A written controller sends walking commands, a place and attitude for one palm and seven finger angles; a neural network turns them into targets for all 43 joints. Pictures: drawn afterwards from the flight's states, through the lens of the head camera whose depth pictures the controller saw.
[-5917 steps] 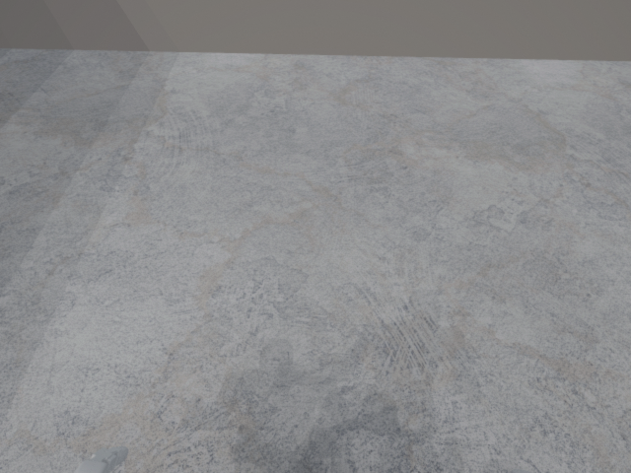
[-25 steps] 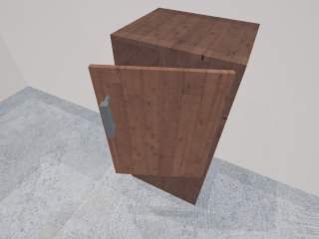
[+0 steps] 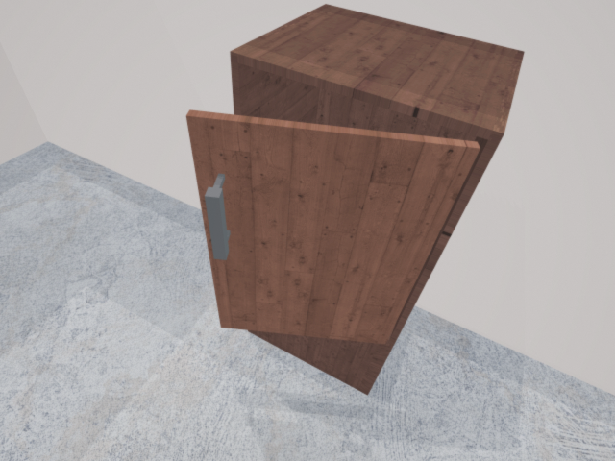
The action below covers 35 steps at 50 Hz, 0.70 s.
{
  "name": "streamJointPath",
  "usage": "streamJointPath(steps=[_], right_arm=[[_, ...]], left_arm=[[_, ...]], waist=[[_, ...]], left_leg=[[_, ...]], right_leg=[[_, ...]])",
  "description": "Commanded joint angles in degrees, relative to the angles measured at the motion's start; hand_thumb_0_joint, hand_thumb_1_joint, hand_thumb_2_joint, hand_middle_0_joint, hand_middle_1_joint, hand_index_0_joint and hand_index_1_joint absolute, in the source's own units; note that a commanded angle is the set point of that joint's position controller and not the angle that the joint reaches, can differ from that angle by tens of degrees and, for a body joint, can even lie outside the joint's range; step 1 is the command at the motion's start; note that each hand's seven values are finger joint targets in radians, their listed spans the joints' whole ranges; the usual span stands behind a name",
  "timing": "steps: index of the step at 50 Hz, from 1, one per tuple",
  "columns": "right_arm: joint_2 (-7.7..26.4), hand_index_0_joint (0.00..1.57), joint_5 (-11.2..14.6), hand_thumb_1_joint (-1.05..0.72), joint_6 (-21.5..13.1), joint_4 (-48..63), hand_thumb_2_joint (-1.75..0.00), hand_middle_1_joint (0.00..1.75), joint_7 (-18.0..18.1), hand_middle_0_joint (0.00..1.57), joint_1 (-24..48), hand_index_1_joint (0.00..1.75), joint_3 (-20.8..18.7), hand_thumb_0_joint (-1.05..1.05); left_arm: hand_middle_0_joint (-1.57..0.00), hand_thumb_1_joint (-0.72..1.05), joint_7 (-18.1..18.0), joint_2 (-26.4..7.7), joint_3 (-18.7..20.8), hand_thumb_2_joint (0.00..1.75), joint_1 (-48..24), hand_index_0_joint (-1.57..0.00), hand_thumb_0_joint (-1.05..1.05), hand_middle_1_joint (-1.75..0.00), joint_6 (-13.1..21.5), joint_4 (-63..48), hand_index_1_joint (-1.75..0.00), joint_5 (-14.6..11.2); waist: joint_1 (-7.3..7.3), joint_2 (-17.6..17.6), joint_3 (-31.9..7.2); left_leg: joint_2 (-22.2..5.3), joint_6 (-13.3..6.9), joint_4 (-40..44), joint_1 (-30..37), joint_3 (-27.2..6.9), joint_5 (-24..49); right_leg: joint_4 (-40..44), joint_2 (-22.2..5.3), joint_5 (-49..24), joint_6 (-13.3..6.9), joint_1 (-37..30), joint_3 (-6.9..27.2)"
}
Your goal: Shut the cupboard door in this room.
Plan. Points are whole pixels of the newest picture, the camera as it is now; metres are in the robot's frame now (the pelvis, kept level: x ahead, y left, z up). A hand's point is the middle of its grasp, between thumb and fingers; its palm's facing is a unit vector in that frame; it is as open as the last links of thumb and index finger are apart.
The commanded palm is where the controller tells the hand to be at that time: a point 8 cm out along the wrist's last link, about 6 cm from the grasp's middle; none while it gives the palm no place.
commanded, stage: come to a stop and stand still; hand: left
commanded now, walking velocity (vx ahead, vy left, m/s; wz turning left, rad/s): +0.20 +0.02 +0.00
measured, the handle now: (220, 217) +0.48 +0.18 +0.03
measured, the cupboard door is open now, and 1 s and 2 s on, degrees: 23 23 23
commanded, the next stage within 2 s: look again from close up in 1.24 s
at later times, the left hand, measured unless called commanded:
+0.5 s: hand out of the picture +0.04 +0.18 -0.17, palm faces -0.01 -0.98 -0.20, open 7.3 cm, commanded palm none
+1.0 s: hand out of the picture +0.01 +0.17 -0.17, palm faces +0.03 -0.98 -0.19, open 7.4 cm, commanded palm none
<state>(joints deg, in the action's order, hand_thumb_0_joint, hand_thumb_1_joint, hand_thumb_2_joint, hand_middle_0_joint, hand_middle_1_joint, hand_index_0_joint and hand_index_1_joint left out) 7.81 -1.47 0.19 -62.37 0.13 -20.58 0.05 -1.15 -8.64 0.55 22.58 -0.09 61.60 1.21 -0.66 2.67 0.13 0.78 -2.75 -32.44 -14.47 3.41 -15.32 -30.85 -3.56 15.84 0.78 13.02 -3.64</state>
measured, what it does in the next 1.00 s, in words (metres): stands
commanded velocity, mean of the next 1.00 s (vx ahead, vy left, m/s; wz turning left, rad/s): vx -0.04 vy -0.03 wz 0.00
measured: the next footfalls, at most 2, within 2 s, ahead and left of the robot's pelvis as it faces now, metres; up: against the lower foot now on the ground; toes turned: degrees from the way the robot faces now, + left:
none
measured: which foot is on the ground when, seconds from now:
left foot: down 0.00-1.00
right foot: down 0.00-1.00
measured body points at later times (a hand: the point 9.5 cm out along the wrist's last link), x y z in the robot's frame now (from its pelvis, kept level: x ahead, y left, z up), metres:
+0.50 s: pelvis +0.02 +0.00 +0.01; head +0.03 +0.01 +0.46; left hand +0.04 +0.23 -0.15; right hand +0.01 -0.21 -0.15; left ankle +0.02 +0.08 -0.73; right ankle +0.04 -0.12 -0.73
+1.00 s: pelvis -0.02 -0.01 +0.00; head -0.03 +0.00 +0.45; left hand +0.01 +0.22 -0.15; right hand +0.00 -0.23 -0.15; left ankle +0.02 +0.08 -0.73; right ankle +0.04 -0.11 -0.73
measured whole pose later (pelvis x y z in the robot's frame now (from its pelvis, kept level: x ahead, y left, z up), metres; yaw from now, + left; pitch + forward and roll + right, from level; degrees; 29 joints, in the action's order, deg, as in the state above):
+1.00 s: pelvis -0.02 -0.01 +0.00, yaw +0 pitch -2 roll -1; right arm 8.6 -1.5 1.1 -58.4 0.7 -17.0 -0.9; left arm -1.8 -9.8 0.2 17.6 -0.4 55.3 1.3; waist 0.1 0.6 0.9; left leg 0.8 -2.6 -30.9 -16.1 3.0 -12.9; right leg -28.9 -0.8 10.3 -1.2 16.5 -5.0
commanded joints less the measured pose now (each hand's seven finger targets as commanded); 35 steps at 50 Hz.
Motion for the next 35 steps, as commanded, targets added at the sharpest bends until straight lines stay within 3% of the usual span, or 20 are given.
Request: streamJointPath(steps=[1,2,3,5,7,8,9,11,12,14,18,22,23,24,25,27,28,30,33,35], right_arm=[[8.6,0.20,0.1,-0.90,-1.5,1.9,-0.90,0.30,0.7,0.20,-5.9,0.30,-2.2,0.00],[9.2,0.20,0.2,-0.90,-1.6,2.1,-0.90,0.30,1.1,0.20,-5.5,0.30,-2.3,0.00],[8.3,0.20,0.3,-0.90,-2.0,2.0,-0.90,0.30,1.3,0.20,-5.8,0.30,-2.0,0.00],[6.5,0.20,0.2,-0.90,-2.7,1.7,-0.90,0.30,1.9,0.20,-5.0,0.30,-1.2,0.00],[5.5,0.20,0.5,-0.90,-3.2,1.2,-0.90,0.30,2.5,0.20,-3.8,0.30,-0.5,0.00],[4.9,0.20,0.8,-0.90,-3.4,1.0,-0.90,0.30,2.8,0.20,-2.8,0.30,-0.3,0.00],[4.5,0.20,1.2,-0.90,-3.5,1.0,-0.90,0.30,2.9,0.20,-3.0,0.30,-0.4,0.00],[3.9,0.20,1.5,-0.90,-3.4,0.7,-0.90,0.30,2.9,0.20,-2.9,0.30,-0.4,0.00],[3.8,0.20,1.5,-0.90,-3.3,0.8,-0.90,0.30,2.8,0.20,-2.3,0.30,-0.6,0.00],[4.5,0.20,1.4,-0.90,-2.5,0.3,-0.90,0.30,3.0,0.20,-1.5,0.30,-1.2,0.00],[3.7,0.20,1.4,-0.90,-2.1,0.2,-0.90,0.30,2.9,0.20,-0.3,0.30,-1.4,0.00],[3.6,0.20,1.2,-0.90,-1.6,0.2,-0.90,0.30,2.3,0.20,1.5,0.30,-1.3,0.00],[8.9,0.20,0.5,-0.90,-1.8,4.9,-0.90,0.30,1.8,0.20,2.2,0.30,-1.6,0.00],[9.8,0.20,0.8,-0.90,-2.8,5.2,-0.90,0.30,2.2,0.20,3.5,0.30,-3.0,0.00],[9.8,0.20,0.6,-0.90,-2.6,5.1,-0.90,0.30,2.5,0.20,3.5,0.30,-3.4,0.00],[9.2,0.20,0.8,-0.90,-1.5,6.9,-0.90,0.30,2.4,0.20,5.7,0.30,-3.4,0.00],[8.3,0.20,0.5,-0.90,-1.1,7.8,-0.90,0.30,2.0,0.20,7.0,0.30,-2.9,0.00],[7.7,0.20,0.4,-0.90,-0.2,8.9,-0.90,0.30,1.7,0.20,7.5,0.30,-3.1,0.00],[5.7,0.20,0.2,-0.90,0.5,8.3,-0.90,0.30,1.1,0.20,3.8,0.30,-2.5,0.00],[5.8,0.20,0.2,-0.90,0.6,7.8,-0.90,0.30,0.9,0.20,2.0,0.30,-2.8,0.00]], left_arm=[[-0.20,0.90,-0.2,-3.1,1.1,0.90,-0.2,-0.20,0.00,-0.30,0.7,-4.3,-0.30,0.6],[-0.20,0.90,-0.1,-1.8,0.8,0.90,-0.7,-0.20,0.00,-0.30,0.7,-4.5,-0.30,0.9],[-0.20,0.90,0.0,-1.7,0.5,0.90,-1.2,-0.20,0.00,-0.30,0.9,-4.6,-0.30,1.0],[-0.20,0.90,-0.1,-0.1,0.2,0.90,-1.3,-0.20,0.00,-0.30,1.3,-3.7,-0.30,0.2],[-0.20,0.90,-0.4,0.7,-0.2,0.90,0.4,-0.20,0.00,-0.30,1.6,-2.3,-0.30,-0.5],[-0.20,0.90,-0.5,0.4,-0.1,0.90,1.8,-0.20,0.00,-0.30,1.8,-1.4,-0.30,-0.8],[-0.20,0.90,-0.8,-0.6,0.1,0.90,2.7,-0.20,0.00,-0.30,2.0,-0.9,-0.30,-0.9],[-0.20,0.90,-1.2,-2.8,0.3,0.90,2.4,-0.20,0.00,-0.30,1.7,-0.7,-0.30,-1.1],[-0.20,0.90,-1.2,-3.2,0.3,0.90,1.4,-0.20,0.00,-0.30,1.3,-1.0,-0.30,-1.0],[-0.20,0.90,-1.3,-2.8,0.5,0.90,0.0,-0.20,0.00,-0.30,0.7,-1.6,-0.30,-0.6],[-0.20,0.90,-1.6,-2.8,0.6,0.90,-0.9,-0.20,0.00,-0.30,0.2,-2.4,-0.30,-0.6],[-0.20,0.90,-1.6,-3.0,0.4,0.90,-1.5,-0.20,0.00,-0.30,0.1,-2.7,-0.30,-0.5],[-0.20,0.90,-2.0,-11.5,-0.4,0.90,-4.2,-0.20,0.00,-0.30,0.2,-6.7,-0.30,0.1],[-0.20,0.90,-2.2,-6.8,0.1,0.90,-2.3,-0.20,0.00,-0.30,-0.6,-7.6,-0.30,0.1],[-0.20,0.90,-2.2,-5.1,0.1,0.90,-2.4,-0.20,0.00,-0.30,-0.6,-7.5,-0.30,0.2],[-0.20,0.90,-1.6,-5.5,0.1,0.90,-1.9,-0.20,0.00,-0.30,-0.8,-8.4,-0.30,0.2],[-0.20,0.90,-1.4,-5.9,0.0,0.90,-1.2,-0.20,0.00,-0.30,-0.6,-8.6,-0.30,0.2],[-0.20,0.90,-1.2,-7.4,0.7,0.90,-1.4,-0.20,0.00,-0.30,-0.4,-9.2,-0.30,0.6],[-0.20,0.90,-1.4,-9.2,0.9,0.90,-4.2,-0.20,0.00,-0.30,0.4,-10.4,-0.30,0.2],[-0.20,0.90,-1.6,-9.4,1.4,0.90,-6.5,-0.20,0.00,-0.30,0.5,-11.3,-0.30,0.1]], waist=[[2.09,-13.4,9.8],[1.86,-14.4,11.3],[1.67,-12.2,11.0],[1.09,-7.6,7.3],[-0.21,-5.8,3.3],[-0.97,-4.7,1.3],[-0.57,-3.7,-0.2],[-0.10,-4.1,-1.1],[0.08,-6.5,-0.3],[0.12,-0.4,2.0],[0.11,-3.2,1.7],[-0.03,-1.7,3.2],[1.36,-1.3,3.9],[-0.05,-1.2,-0.9],[0.34,-2.6,-3.1],[-0.08,-8.1,-1.3],[-0.89,-6.7,-0.2],[0.25,-4.0,3.6],[2.29,3.8,3.5],[3.30,5.5,4.1]], left_leg=[[-10.8,-3.0,21.9,-4.3,-17.8,-26.2],[-13.6,-5.0,24.7,-3.3,-22.2,-25.3],[-14.8,-6.6,23.9,-0.4,-22.9,-16.6],[-14.9,-7.1,19.8,2.9,-18.6,5.1],[-12.8,-5.7,13.9,5.4,-12.1,26.7],[-11.3,-4.2,10.4,7.0,-9.8,35.1],[-9.7,-2.2,8.6,5.4,-7.9,36.6],[-7.5,0.2,9.8,2.9,-6.2,28.6],[-7.4,0.7,11.5,2.6,-6.7,24.8],[-8.4,0.0,10.4,2.5,-7.2,26.6],[-8.3,-0.3,11.2,3.2,-6.6,24.1],[-7.6,-0.1,13.0,0.8,-7.1,11.0],[-5.7,0.5,13.8,3.1,-9.4,26.8],[-11.4,-0.5,9.6,4.8,-11.2,27.1],[-12.0,-1.6,9.0,5.2,-11.9,25.9],[-10.4,-2.0,10.7,0.5,-11.2,10.6],[-8.8,-1.8,9.8,-2.8,-10.1,3.4],[-4.7,0.0,6.4,-6.9,-7.2,-6.9],[-1.7,1.1,-0.6,-2.1,-3.7,-4.6],[-1.6,1.4,-3.9,0.3,-3.0,-2.7]], right_leg=[[-3.8,2.2,11.8,-3.3,9.1,-2.0],[-8.5,2.8,9.1,-3.1,11.6,-2.4],[-10.7,1.9,9.2,-3.1,13.6,-1.1],[-8.9,0.7,8.9,-2.8,11.2,0.7],[0.9,0.4,2.9,-1.9,3.9,0.9],[6.6,0.2,-5.4,-1.6,0.3,1.4],[7.9,-0.8,-14.2,-1.8,-4.5,3.4],[5.4,-3.3,-24.2,-2.8,-8.3,5.0],[4.9,-3.5,-21.0,-2.7,-7.1,4.4],[3.9,-2.2,-20.7,-2.5,-5.3,4.3],[4.3,-2.4,-18.2,-2.5,-4.5,5.2],[6.4,-2.7,-12.0,-2.7,-3.4,6.5],[0.5,-0.2,-14.5,-2.4,-1.2,3.5],[-1.4,-0.2,-3.9,-2.1,1.6,2.7],[-1.3,0.5,-3.4,-2.6,2.1,3.0],[0.3,0.0,-2.8,-2.9,1.4,3.1],[2.5,-0.4,-2.9,-3.2,-0.2,4.5],[7.0,-2.9,3.5,-4.4,3.2,8.5],[15.4,-8.0,15.2,-7.0,9.0,16.3],[17.5,-9.0,17.2,-7.4,13.0,16.1]])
